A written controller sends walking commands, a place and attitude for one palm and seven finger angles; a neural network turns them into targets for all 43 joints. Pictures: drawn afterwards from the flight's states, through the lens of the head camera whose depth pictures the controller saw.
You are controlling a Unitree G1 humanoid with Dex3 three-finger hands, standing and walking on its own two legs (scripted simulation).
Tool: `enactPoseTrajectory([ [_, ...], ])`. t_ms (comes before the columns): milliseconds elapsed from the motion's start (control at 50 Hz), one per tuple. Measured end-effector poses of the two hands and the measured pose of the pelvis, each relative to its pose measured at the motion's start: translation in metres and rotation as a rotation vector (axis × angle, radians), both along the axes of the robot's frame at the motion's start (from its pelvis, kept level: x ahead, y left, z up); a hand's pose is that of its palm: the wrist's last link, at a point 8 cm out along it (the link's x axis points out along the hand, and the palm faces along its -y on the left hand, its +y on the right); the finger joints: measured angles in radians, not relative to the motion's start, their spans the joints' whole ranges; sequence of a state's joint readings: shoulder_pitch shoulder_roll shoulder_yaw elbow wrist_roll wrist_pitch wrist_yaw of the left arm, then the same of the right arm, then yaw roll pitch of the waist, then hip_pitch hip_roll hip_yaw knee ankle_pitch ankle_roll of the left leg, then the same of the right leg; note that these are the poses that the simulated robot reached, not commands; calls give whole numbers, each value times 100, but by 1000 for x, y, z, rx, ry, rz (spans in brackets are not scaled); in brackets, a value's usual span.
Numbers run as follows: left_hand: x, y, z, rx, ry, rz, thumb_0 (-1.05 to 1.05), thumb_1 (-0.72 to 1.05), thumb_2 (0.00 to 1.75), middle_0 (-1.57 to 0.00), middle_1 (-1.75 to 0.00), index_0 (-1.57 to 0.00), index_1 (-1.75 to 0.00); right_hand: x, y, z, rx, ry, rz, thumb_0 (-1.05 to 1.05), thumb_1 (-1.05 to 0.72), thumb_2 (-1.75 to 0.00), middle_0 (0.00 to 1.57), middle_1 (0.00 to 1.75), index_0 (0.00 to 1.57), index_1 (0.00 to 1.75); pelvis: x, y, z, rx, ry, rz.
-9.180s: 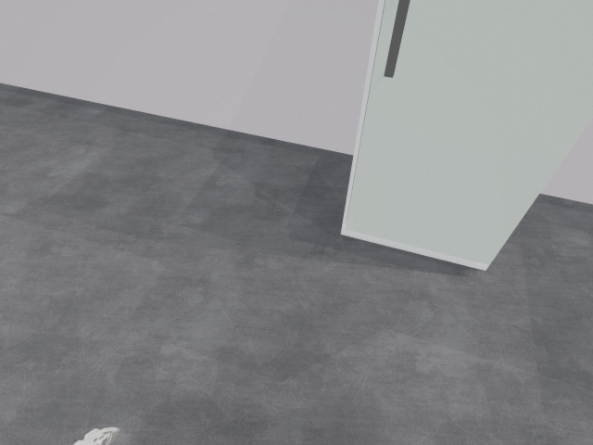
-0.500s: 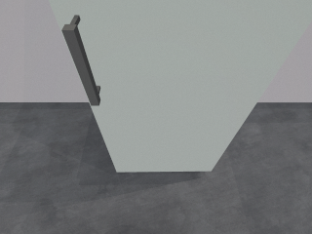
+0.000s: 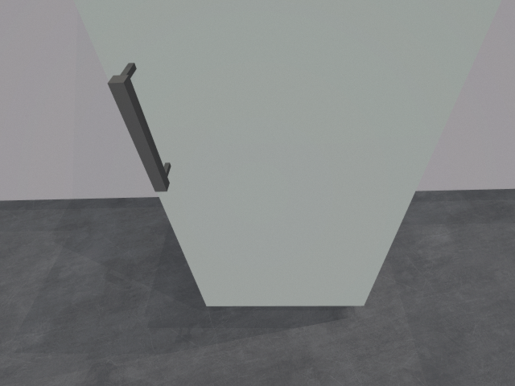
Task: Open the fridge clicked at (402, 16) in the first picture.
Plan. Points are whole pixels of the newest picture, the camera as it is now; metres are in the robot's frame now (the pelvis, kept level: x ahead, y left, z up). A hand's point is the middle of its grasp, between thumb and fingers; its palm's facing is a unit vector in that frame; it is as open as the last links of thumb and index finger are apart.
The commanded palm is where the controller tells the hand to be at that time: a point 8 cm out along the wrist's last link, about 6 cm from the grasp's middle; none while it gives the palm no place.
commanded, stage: come to a stop and stand still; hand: left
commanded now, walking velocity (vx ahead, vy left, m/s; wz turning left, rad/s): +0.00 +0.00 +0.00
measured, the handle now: (147, 133) +0.49 +0.22 +0.16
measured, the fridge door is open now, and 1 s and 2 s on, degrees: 0 0 0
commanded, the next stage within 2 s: look again from close up in 0.34 s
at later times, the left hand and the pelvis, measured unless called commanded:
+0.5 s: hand out of the picture -0.01 +0.18 -0.17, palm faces +0.06 -0.98 -0.21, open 7.4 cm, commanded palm none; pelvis -0.02 +0.01 +0.00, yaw +0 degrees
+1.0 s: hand out of the picture -0.02 +0.19 -0.17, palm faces +0.06 -0.98 -0.21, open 7.4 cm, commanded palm none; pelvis -0.02 +0.02 +0.00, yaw +0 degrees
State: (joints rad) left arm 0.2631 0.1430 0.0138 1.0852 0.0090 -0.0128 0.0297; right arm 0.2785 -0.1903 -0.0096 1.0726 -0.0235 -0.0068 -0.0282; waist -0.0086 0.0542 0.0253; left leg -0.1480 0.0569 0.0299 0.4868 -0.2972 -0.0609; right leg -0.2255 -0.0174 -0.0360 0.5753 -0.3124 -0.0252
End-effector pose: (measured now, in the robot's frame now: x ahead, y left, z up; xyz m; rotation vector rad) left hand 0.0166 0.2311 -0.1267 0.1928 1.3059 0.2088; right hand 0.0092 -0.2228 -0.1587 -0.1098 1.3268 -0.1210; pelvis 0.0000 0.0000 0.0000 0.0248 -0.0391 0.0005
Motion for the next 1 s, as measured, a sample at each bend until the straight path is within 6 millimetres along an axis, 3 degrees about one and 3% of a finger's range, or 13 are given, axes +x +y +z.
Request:
enactPoseTrajectory([
  [180, -37, -9, -4, -33, 83, 33, 1, 90, 89, -20, -30, -20, -30, -35, 4, 3, 8, 103, -1, 1, -91, -90, 19, 30, 20, 29, -7, -2, 2, -5, 3, 6],
  [360, -42, -9, -8, -55, 85, 37, 1, 90, 89, -20, -30, -20, -30, -54, 19, 7, 18, 139, -12, 1, -91, -90, 19, 30, 20, 29, -12, 4, 4, -9, 3, 7],
  [660, -35, 7, -8, -46, 46, 27, 1, 91, 89, -20, -30, -20, -30, -49, 36, 8, 26, 96, -16, 0, -91, -90, 19, 30, 20, 29, -19, 15, 4, -8, 3, 2],
  [1000, -42, 7, -9, -55, 65, 30, 1, 90, 89, -20, -30, -20, -30, -43, 31, 10, 6, 86, -10, 0, -91, -90, 19, 30, 20, 29, -21, 17, 4, -7, 8, 1],
])
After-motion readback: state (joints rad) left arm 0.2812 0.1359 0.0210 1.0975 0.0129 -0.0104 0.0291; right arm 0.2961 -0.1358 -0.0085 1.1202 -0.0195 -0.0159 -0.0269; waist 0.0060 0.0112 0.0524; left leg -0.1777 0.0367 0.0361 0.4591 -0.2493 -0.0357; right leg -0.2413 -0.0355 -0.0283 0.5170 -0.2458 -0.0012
